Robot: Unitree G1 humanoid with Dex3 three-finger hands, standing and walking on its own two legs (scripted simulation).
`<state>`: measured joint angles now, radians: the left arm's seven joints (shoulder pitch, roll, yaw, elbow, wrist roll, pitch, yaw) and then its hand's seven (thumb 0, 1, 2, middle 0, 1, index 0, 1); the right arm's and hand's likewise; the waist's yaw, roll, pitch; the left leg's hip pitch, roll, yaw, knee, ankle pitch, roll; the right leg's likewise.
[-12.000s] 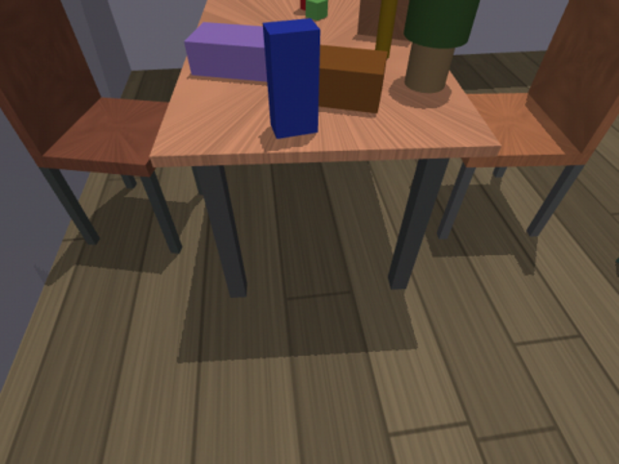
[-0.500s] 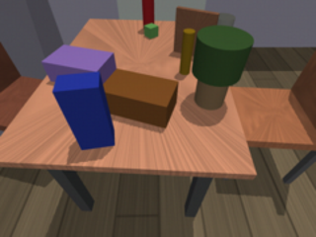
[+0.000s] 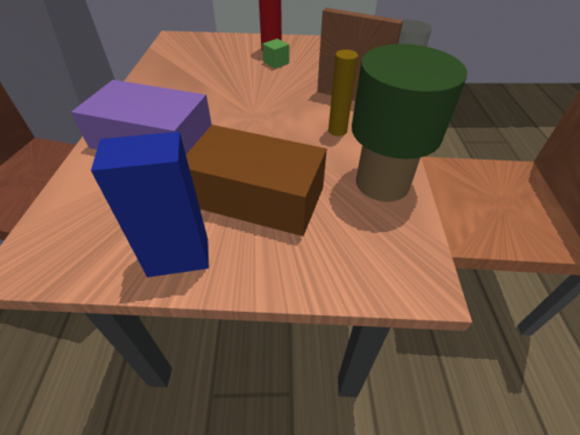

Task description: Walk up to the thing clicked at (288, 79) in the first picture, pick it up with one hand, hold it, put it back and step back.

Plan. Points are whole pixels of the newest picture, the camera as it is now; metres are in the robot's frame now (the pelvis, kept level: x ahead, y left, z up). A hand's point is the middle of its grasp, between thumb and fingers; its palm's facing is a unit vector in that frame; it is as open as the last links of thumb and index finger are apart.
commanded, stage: stand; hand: left
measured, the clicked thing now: (161, 212) +0.44 +0.22 +0.06
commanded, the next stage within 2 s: rise first in 0.12 s
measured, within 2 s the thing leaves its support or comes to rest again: neither
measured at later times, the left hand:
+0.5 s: hand (129, 429) +0.18 +0.24 -0.11, palm faces +0.16 -0.93 -0.32, open 11.7 cm
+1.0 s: hand (98, 389) +0.20 +0.25 +0.01, palm faces +0.23 -0.91 -0.35, open 17.4 cm
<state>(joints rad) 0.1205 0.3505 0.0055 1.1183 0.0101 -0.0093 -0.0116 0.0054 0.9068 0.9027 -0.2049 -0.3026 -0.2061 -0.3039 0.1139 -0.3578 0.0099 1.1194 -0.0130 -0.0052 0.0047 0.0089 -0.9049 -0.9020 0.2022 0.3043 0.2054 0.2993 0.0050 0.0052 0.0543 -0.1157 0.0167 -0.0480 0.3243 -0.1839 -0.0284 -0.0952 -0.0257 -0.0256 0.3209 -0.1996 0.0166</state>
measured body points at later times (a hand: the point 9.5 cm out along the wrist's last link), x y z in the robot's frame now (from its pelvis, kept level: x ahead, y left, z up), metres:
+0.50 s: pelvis -0.01 +0.00 -0.01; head +0.03 +0.00 +0.44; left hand +0.17 +0.29 -0.09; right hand +0.15 -0.28 -0.11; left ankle +0.00 +0.14 -0.75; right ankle -0.02 -0.13 -0.75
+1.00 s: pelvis +0.01 +0.01 -0.01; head +0.01 -0.01 +0.44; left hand +0.18 +0.29 +0.03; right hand +0.16 -0.25 -0.10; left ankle +0.00 +0.14 -0.75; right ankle -0.02 -0.13 -0.75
